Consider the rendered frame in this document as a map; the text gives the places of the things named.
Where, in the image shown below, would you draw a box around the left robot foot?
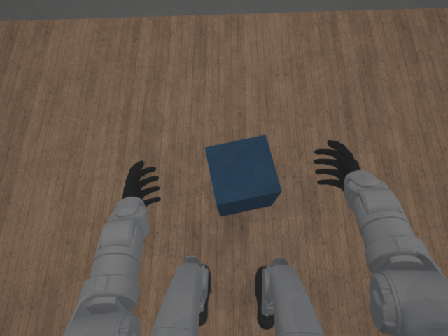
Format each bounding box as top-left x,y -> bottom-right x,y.
199,265 -> 211,327

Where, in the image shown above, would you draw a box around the robot left upper arm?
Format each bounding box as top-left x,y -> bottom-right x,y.
64,311 -> 141,336

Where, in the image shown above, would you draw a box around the robot right upper arm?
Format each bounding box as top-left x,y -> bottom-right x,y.
370,270 -> 448,336

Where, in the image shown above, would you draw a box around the robot right forearm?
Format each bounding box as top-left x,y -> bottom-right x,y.
344,170 -> 448,282

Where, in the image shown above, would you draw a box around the robot left forearm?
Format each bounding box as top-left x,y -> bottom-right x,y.
63,197 -> 151,336

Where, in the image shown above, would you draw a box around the left robot thigh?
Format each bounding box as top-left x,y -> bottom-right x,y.
150,263 -> 209,336

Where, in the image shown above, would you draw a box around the carton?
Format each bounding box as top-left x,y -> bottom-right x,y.
205,135 -> 282,216

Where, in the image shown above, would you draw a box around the left robot hand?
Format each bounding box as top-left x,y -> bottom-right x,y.
122,160 -> 161,207

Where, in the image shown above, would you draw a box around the right robot hand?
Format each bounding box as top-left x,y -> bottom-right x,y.
314,140 -> 361,192

